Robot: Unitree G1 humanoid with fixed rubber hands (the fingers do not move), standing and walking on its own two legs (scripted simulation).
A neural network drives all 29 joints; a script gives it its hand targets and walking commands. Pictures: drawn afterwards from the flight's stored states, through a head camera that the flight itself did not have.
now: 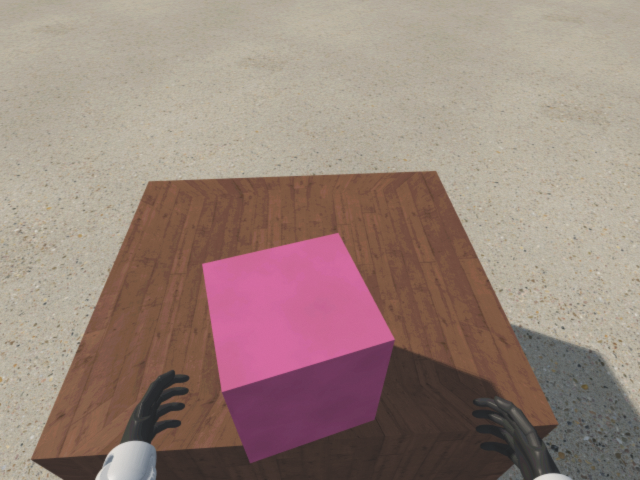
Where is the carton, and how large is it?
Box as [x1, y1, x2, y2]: [202, 233, 394, 462]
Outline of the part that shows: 338,233 202,264 221,390 250,462 374,419 394,339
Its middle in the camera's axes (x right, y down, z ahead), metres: -0.04 +0.17 +0.61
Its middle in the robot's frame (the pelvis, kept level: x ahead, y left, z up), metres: +0.35 +0.06 -0.07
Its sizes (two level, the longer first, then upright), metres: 0.210 0.200 0.250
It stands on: a pedestal, 0.57 m high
